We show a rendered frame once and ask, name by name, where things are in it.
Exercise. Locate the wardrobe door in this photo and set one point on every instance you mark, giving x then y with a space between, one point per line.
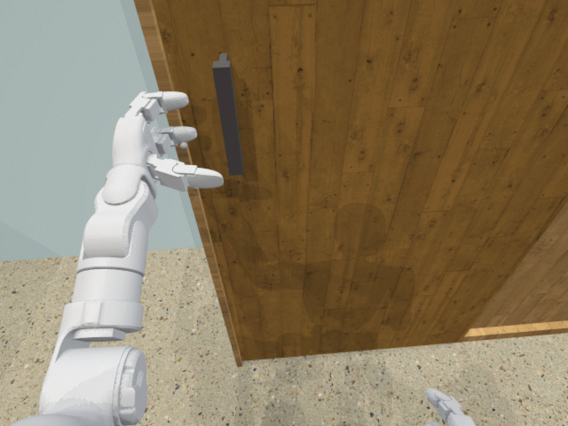
400 160
537 291

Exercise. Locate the robot left upper arm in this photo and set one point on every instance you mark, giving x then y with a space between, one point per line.
103 386

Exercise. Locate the handle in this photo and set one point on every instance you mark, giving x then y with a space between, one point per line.
223 79

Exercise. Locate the robot left hand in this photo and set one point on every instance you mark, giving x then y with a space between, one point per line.
134 143

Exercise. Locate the left robot forearm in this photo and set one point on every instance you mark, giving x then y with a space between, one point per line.
106 300

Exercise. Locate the robot right hand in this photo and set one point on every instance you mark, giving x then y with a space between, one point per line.
449 409

